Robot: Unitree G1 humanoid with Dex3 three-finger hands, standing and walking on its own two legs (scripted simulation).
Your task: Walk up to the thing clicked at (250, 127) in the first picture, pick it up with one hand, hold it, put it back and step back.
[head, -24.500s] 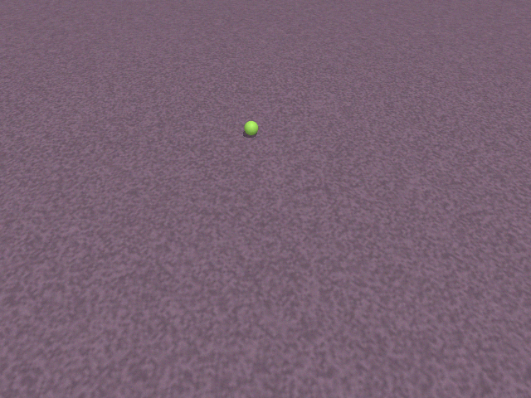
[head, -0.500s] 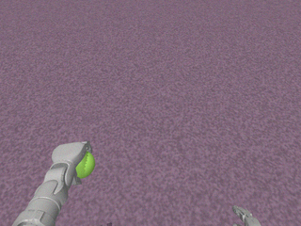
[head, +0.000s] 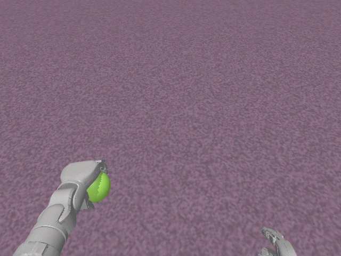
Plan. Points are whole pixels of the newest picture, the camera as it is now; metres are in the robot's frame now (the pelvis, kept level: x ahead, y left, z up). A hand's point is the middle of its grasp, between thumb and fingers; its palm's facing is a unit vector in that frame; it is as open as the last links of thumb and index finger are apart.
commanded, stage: hold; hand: left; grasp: from above
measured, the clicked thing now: (94, 185) +0.32 +0.21 -0.05
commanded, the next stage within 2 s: crouch in 1.22 s
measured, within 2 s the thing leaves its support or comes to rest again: neither
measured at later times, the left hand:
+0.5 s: hand (88, 193) +0.28 +0.21 -0.02, palm faces -0.42 -0.07 -0.90, open 10.9 cm
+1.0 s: hand (89, 190) +0.29 +0.21 -0.02, palm faces -0.43 -0.07 -0.90, open 10.9 cm
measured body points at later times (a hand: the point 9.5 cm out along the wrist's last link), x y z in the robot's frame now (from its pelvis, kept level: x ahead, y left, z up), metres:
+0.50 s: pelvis -0.01 -0.01 +0.01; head +0.00 -0.03 +0.46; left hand +0.30 +0.21 +0.03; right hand +0.14 -0.26 -0.10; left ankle +0.02 +0.12 -0.73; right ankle +0.01 -0.14 -0.73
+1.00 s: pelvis +0.00 -0.01 +0.01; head +0.01 -0.03 +0.46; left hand +0.30 +0.21 +0.03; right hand +0.16 -0.25 -0.10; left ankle +0.02 +0.12 -0.73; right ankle +0.01 -0.14 -0.73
